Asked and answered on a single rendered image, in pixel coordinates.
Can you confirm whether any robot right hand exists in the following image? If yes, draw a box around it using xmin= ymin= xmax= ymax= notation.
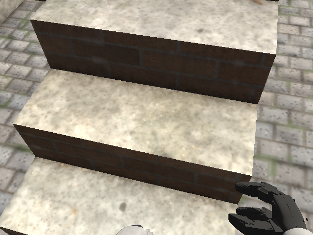
xmin=228 ymin=181 xmax=308 ymax=235

